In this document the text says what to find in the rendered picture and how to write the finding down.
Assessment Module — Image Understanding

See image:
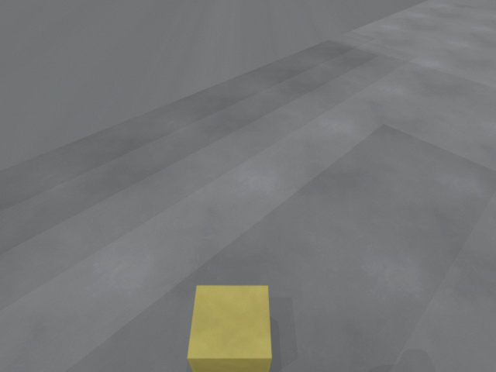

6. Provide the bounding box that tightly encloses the carton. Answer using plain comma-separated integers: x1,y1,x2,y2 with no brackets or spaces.
187,285,272,372

